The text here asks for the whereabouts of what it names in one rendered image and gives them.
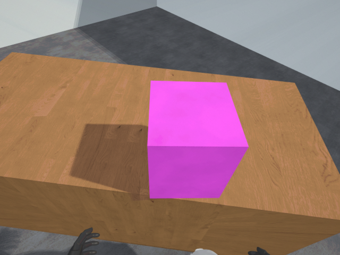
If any pedestal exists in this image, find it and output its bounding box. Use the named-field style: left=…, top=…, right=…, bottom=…
left=0, top=52, right=340, bottom=255

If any carton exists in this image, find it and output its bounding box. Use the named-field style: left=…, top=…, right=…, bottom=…
left=147, top=81, right=249, bottom=199

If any left robot hand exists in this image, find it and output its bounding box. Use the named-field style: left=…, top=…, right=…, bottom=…
left=67, top=227, right=100, bottom=255

